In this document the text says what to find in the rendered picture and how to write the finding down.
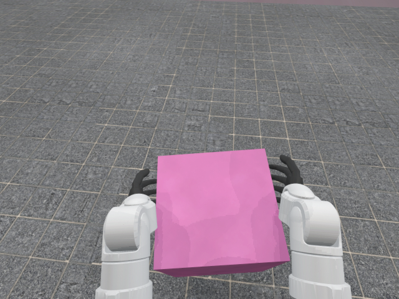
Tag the carton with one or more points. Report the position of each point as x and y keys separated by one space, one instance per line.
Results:
x=217 y=213

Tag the robot right hand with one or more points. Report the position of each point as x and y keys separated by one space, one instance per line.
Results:
x=292 y=173

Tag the right robot forearm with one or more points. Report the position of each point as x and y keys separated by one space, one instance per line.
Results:
x=316 y=244

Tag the left robot forearm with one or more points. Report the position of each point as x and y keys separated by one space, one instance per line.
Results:
x=126 y=250

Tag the robot left hand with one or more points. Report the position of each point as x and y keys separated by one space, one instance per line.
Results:
x=138 y=184

